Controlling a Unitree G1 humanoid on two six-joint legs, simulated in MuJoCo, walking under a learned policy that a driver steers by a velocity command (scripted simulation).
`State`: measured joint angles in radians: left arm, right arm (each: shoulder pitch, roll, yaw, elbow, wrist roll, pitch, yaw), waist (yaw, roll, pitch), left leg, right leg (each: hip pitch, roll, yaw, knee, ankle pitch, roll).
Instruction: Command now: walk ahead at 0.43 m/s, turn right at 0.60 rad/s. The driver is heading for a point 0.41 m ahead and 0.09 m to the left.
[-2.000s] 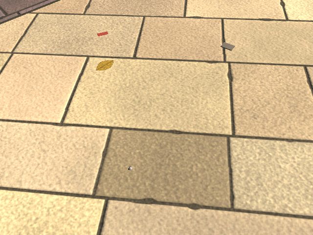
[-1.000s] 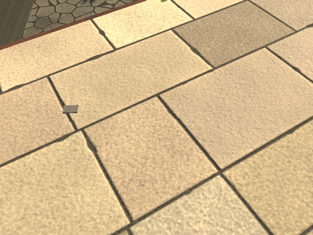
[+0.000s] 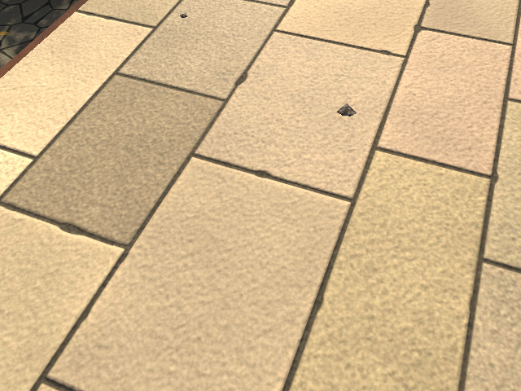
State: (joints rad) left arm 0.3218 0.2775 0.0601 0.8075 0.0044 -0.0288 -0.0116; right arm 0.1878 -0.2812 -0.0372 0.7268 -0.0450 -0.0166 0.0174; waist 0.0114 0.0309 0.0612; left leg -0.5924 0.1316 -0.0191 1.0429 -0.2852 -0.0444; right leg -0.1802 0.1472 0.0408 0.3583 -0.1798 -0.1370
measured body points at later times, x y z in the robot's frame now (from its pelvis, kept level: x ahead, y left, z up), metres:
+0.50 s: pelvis +0.17 +0.04 +0.00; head +0.21 +0.05 +0.44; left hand +0.30 +0.29 -0.15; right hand +0.24 -0.23 -0.12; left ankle +0.27 +0.10 -0.74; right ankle +0.12 -0.09 -0.69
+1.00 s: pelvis +0.20 +0.01 +0.00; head +0.20 +0.01 +0.45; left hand +0.28 +0.25 -0.15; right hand +0.19 -0.24 -0.15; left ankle +0.27 +0.10 -0.74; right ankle +0.16 -0.09 -0.74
